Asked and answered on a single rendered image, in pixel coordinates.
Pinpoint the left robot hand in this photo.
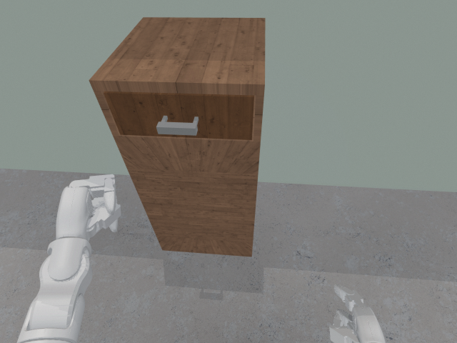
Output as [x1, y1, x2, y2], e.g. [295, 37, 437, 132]
[56, 174, 121, 242]

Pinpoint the robot left forearm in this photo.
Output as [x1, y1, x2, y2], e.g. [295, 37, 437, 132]
[17, 237, 93, 343]

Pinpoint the handle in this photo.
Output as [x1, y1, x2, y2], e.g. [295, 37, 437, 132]
[156, 116, 199, 136]

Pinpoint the drawer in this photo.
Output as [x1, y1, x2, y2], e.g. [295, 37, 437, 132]
[104, 91, 254, 140]

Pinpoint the right robot hand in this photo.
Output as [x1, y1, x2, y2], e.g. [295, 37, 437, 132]
[329, 284, 385, 343]

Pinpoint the cabinet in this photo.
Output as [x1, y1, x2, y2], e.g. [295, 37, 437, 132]
[89, 17, 266, 257]

